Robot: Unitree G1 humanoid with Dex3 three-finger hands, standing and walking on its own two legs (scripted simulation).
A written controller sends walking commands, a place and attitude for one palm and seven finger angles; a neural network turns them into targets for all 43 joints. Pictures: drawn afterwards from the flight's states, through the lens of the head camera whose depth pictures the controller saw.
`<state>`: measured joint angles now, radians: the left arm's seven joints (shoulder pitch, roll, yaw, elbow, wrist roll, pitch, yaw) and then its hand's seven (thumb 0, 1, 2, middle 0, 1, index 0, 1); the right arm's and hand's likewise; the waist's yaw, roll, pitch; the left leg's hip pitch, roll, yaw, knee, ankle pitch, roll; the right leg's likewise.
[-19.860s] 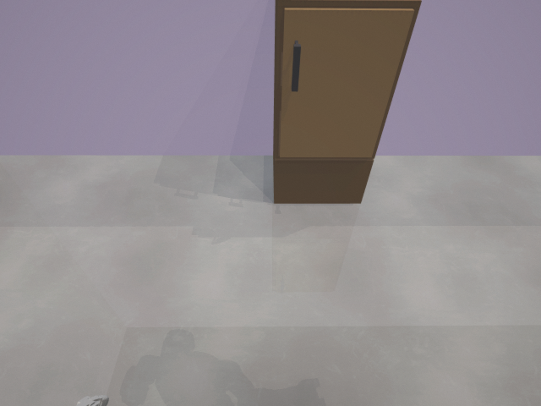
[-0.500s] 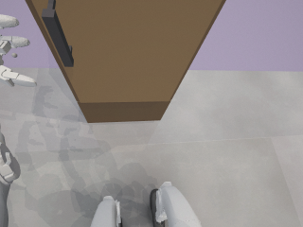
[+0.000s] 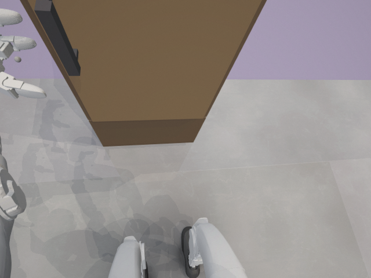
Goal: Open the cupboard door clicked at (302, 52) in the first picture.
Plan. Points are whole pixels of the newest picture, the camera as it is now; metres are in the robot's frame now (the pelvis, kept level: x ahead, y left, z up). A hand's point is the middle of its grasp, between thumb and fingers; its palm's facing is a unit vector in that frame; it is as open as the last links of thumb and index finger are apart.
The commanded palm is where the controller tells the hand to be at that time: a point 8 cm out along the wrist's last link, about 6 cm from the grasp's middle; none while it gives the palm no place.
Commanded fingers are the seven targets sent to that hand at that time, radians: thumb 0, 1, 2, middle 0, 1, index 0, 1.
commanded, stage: slide the fingers in behind the handle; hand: left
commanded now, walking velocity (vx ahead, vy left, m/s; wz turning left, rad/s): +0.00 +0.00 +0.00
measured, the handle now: (62, 35) +0.57 +0.19 +0.07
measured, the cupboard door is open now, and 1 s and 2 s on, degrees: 0 0 0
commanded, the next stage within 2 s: close the thumb around the handle in 1.38 s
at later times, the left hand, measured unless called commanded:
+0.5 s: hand (36, 59) +0.53 +0.23 +0.07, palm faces -0.01 -1.00 -0.03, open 14.0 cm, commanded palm +0.51 +0.26 +0.07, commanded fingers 0.00 -0.50 0.30 -0.30 -1.20 -0.30 -1.20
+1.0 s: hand (59, 60) +0.53 +0.19 +0.07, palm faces -0.01 -1.00 -0.02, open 14.0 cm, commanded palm +0.51 +0.23 +0.07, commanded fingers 0.00 -0.50 0.30 -0.30 -1.20 -0.30 -1.20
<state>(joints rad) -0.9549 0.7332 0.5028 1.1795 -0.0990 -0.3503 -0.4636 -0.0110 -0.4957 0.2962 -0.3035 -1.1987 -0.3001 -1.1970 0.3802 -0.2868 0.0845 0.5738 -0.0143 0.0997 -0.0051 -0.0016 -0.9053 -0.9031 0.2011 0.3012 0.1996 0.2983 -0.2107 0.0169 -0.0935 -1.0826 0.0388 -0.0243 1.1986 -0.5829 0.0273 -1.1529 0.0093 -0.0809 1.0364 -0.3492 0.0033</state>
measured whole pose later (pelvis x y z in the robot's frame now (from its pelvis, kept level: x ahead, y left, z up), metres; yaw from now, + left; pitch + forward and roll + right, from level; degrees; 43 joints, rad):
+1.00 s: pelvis +0.01 +0.00 +0.01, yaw +1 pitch +25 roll -3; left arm -0.94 0.55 0.40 1.18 -0.08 -0.42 -0.28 -0.01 -0.50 0.30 -0.30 -1.20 -0.30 -1.20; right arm 0.38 -0.27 0.06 0.59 -0.03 0.08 0.01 0.00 -0.91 -0.90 0.20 0.30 0.20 0.30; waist -0.20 0.02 -0.10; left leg -1.02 0.02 -0.01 1.16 -0.58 0.02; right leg -1.11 0.00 -0.07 1.03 -0.36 0.00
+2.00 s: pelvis +0.00 +0.00 +0.00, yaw +1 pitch +25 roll -3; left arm -0.94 0.54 0.39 1.18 -0.08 -0.44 -0.30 0.00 0.46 0.71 -0.37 -1.30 -0.37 -1.30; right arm 0.38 -0.27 0.06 0.60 -0.03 0.08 0.01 0.00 -0.91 -0.90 0.20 0.30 0.20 0.30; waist -0.19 0.03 -0.11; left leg -1.03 0.02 -0.01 1.17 -0.58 0.02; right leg -1.11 -0.01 -0.07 1.04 -0.36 0.00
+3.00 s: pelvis +0.03 -0.01 +0.03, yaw +3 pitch +18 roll -1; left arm -0.11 -0.10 -0.06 0.34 0.07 -0.41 0.51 -0.01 0.59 0.82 -0.23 -1.26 -0.25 -1.25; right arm 0.20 -0.20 -0.01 0.54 -0.08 0.02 0.07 0.00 -0.91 -0.90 0.20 0.30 0.20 0.30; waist 0.00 0.02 -0.17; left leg -0.78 0.00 -0.01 1.03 -0.56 0.01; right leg -0.90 -0.02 -0.05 0.98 -0.40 -0.01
